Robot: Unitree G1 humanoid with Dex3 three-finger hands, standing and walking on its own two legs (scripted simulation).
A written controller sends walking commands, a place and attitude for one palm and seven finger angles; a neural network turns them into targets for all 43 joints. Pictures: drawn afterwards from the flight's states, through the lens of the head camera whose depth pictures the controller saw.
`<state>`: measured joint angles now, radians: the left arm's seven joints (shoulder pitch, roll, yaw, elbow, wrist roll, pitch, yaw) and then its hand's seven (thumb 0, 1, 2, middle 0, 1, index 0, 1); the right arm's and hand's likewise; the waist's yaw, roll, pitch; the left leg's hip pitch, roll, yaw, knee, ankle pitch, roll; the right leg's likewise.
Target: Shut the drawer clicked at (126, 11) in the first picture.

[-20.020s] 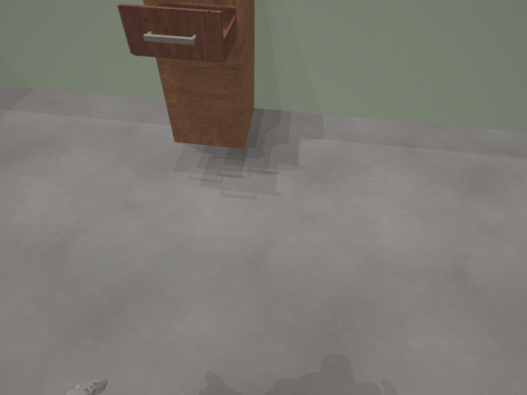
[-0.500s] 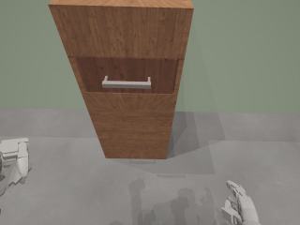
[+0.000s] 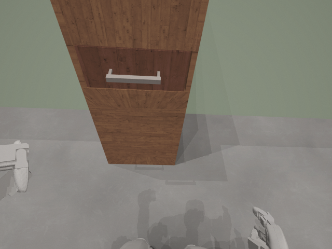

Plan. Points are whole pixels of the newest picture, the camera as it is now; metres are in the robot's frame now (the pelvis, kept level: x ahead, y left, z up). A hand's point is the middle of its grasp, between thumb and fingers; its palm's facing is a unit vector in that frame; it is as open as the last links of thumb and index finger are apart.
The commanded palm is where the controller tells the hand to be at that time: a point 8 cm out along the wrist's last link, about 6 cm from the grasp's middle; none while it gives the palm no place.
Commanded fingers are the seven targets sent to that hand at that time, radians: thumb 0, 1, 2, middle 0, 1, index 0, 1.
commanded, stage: step back with the hand held close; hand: left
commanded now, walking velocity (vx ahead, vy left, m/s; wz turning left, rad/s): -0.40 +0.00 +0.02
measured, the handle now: (134, 75) +0.66 +0.14 +0.00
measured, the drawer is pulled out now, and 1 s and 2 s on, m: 0.00 0.00 0.00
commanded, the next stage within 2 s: stop stepping back and stand still in 0.48 s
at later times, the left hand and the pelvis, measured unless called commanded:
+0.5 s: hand (38, 211) +0.15 +0.19 +0.17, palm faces +0.18 -0.86 -0.48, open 3.2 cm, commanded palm +0.07 +0.25 +0.19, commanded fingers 0.00 0.90 0.90 -1.40 -1.60 -1.40 -1.60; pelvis -0.08 -0.02 +0.01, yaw -2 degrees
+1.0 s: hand out of the picture +0.03 +0.19 +0.17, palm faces +0.34 -0.84 -0.42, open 3.3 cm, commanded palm -0.04 +0.25 +0.19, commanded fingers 0.00 0.90 0.90 -1.40 -1.60 -1.40 -1.60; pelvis -0.16 -0.03 +0.01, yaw +1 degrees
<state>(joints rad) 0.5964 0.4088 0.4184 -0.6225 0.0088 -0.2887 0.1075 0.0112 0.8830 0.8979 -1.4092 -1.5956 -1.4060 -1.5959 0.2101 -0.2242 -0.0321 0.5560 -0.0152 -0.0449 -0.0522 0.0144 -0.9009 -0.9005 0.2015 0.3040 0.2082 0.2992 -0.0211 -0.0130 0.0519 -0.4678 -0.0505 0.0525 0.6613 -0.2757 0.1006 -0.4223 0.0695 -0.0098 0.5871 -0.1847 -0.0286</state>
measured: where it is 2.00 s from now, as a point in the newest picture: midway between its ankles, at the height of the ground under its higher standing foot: outside the picture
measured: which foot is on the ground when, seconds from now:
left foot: down 0.00-0.60, up 0.62-0.86, down 0.88-1.00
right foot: down 0.00-0.14, up 0.16-0.54, down 0.56-1.00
